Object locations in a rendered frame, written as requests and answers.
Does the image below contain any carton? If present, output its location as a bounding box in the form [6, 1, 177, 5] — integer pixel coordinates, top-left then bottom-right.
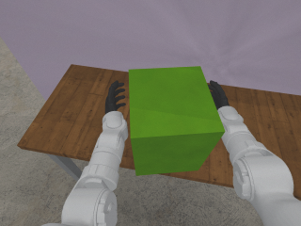
[128, 66, 226, 176]

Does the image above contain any right robot forearm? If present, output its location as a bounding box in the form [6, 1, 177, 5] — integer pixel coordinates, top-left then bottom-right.
[217, 105, 294, 188]

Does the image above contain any table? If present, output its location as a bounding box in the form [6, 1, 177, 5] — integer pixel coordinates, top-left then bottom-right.
[17, 64, 301, 201]

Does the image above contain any left robot hand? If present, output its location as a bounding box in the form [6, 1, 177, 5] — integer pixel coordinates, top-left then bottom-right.
[104, 80, 126, 114]

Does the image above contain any left robot forearm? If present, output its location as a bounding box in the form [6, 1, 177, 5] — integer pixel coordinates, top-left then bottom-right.
[61, 111, 129, 220]

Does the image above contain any right robot upper arm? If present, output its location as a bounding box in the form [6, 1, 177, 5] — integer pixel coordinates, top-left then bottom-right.
[232, 155, 301, 226]

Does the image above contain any right robot hand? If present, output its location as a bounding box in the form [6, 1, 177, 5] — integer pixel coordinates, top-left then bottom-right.
[208, 80, 230, 110]

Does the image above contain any left robot upper arm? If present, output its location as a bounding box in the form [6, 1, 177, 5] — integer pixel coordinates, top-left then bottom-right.
[41, 188, 118, 226]

